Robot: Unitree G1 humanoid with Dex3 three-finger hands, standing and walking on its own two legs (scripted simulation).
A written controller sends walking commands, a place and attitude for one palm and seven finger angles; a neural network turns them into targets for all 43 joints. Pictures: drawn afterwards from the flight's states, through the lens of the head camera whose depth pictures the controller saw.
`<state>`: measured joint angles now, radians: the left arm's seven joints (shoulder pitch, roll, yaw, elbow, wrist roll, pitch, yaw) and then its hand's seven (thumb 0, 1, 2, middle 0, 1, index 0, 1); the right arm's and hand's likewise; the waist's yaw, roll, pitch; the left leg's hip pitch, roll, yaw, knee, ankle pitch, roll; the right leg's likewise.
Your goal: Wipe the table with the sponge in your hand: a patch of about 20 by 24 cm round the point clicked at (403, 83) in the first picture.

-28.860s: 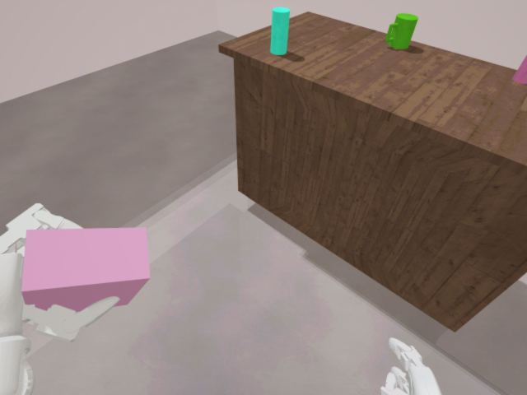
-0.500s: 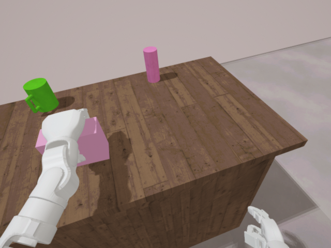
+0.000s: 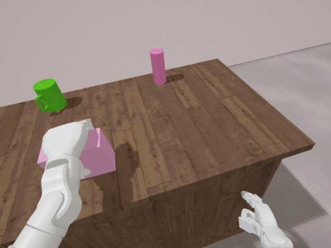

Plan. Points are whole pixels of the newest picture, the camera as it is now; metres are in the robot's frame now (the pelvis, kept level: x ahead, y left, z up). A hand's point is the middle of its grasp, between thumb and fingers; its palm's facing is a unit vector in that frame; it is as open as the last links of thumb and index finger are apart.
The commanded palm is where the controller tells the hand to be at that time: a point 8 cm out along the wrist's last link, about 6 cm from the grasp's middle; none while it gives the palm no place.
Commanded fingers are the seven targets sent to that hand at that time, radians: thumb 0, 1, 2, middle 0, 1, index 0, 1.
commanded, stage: wipe back along the middle lane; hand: left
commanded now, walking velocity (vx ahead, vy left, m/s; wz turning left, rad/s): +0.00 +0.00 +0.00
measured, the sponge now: (83, 160) +0.28 +0.25 +0.09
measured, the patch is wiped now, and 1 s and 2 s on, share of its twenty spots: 0.70 0.70 0.90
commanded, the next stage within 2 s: slide across to the third lane in 0.12 s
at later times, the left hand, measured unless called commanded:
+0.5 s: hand (83, 163) +0.25 +0.22 +0.13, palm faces +0.11 -0.06 -0.99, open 10.0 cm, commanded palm +0.22 +0.19 +0.17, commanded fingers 0.00 0.10 1.30 -1.20 -1.60 -1.20 -1.60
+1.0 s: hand (115, 153) +0.28 +0.15 +0.13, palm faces +0.12 -0.11 -0.99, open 10.0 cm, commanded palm +0.25 +0.15 +0.19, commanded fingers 0.00 0.10 1.30 -1.20 -1.60 -1.20 -1.60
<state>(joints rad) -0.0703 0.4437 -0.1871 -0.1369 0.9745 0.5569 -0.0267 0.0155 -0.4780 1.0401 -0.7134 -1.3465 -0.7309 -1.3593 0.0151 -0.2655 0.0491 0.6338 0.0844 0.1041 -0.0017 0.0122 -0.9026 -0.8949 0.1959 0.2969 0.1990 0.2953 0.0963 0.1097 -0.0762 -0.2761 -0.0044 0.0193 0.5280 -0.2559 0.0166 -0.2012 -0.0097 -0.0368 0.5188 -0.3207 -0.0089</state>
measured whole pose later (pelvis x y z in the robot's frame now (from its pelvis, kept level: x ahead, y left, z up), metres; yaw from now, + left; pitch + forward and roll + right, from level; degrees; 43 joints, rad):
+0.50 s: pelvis -0.02 -0.02 +0.00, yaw +1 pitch -2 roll +0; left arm -0.07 0.43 -0.24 -0.15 0.98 0.57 -0.04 0.01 -0.47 1.04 -0.71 -1.35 -0.73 -1.36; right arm 0.02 -0.26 0.05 0.65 0.08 0.06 -0.02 0.01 -0.90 -0.90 0.19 0.30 0.20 0.29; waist 0.12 0.12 -0.06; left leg -0.27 0.01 0.00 0.54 -0.24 0.00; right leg -0.20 0.00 -0.05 0.55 -0.32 -0.03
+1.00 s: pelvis -0.03 -0.03 +0.00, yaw +1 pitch -4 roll +1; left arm -0.28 0.34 -0.37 0.03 0.93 0.56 -0.01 -0.01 -0.49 1.04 -0.72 -1.34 -0.74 -1.35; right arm -0.01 -0.24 0.06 0.69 0.08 0.02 -0.02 0.01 -0.90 -0.90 0.20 0.30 0.20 0.29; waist 0.11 0.11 -0.05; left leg -0.22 0.02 -0.01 0.47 -0.19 -0.02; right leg -0.17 0.01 -0.06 0.53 -0.29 -0.05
